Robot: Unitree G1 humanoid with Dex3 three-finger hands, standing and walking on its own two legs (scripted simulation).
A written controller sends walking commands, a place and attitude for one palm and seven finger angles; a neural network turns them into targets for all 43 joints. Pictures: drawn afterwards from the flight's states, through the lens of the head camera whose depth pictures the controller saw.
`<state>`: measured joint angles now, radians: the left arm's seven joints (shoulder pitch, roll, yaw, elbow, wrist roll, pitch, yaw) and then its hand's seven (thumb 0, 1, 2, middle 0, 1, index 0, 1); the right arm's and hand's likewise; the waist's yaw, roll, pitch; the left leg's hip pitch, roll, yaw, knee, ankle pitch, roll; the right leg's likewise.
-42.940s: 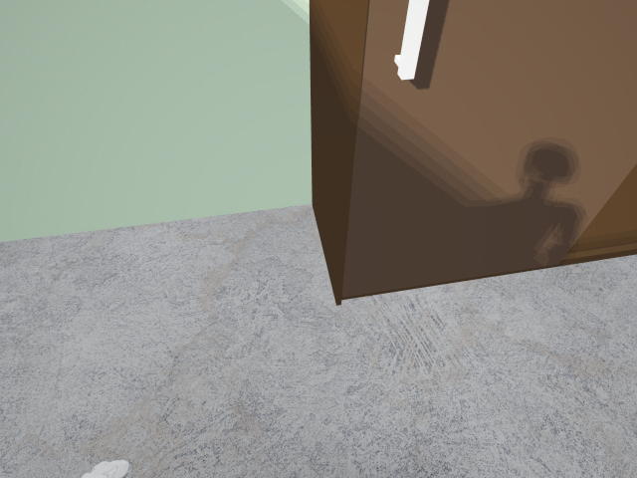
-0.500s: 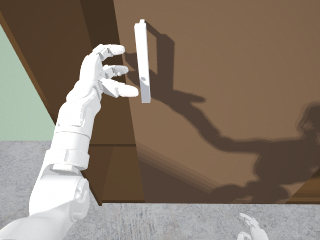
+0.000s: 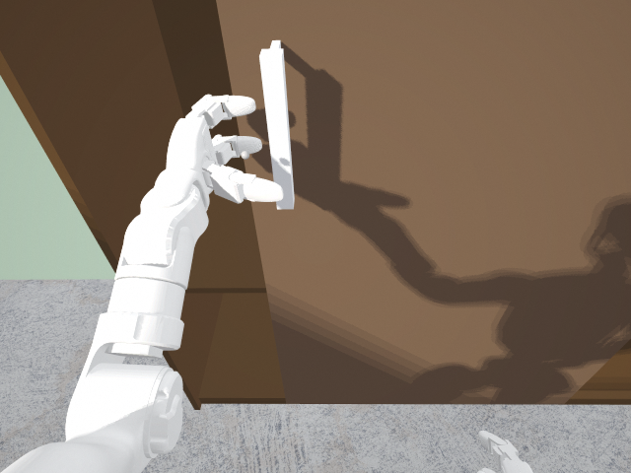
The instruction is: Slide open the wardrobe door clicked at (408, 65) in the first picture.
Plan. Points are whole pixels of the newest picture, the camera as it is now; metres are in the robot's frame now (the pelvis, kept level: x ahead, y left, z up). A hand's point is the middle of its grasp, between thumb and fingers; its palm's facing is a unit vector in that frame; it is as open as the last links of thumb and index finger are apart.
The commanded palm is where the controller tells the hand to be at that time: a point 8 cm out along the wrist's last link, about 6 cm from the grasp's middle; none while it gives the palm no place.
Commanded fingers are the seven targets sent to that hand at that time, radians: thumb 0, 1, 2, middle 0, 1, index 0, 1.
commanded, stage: feel for the door with the fingertips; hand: left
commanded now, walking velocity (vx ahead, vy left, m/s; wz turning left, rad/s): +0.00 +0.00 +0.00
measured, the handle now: (281, 130) +0.48 +0.08 +0.23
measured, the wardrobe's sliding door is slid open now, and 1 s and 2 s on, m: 0.28 0.28 0.28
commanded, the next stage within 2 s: slide the fingers in behind the handle in 0.38 s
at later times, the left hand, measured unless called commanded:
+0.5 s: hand (262, 143) +0.44 +0.10 +0.23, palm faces +0.04 -1.00 +0.01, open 13.7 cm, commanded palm +0.42 +0.15 +0.23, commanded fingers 0.00 -0.50 0.30 -0.30 -1.20 -0.30 -1.20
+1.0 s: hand (268, 152) +0.43 +0.09 +0.23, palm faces +0.03 -1.00 +0.02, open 14.0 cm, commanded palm +0.41 +0.14 +0.23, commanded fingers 0.00 -0.50 0.30 -0.30 -1.20 -0.30 -1.20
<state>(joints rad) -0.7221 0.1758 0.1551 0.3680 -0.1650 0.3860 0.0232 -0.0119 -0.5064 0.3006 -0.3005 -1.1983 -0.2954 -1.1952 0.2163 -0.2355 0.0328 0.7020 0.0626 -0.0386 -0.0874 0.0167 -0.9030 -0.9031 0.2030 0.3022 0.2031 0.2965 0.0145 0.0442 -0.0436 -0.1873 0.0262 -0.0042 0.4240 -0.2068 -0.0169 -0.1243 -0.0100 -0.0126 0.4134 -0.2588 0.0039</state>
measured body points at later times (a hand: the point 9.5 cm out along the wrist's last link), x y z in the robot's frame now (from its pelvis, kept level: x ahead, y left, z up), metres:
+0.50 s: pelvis +0.01 -0.01 +0.00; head -0.01 -0.02 +0.45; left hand +0.44 +0.15 +0.24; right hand +0.12 -0.25 -0.12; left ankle +0.01 +0.13 -0.74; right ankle -0.02 -0.12 -0.74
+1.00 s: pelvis +0.00 +0.00 +0.00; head -0.02 -0.01 +0.45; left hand +0.42 +0.15 +0.23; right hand +0.14 -0.23 -0.11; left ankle +0.01 +0.13 -0.74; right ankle -0.02 -0.12 -0.74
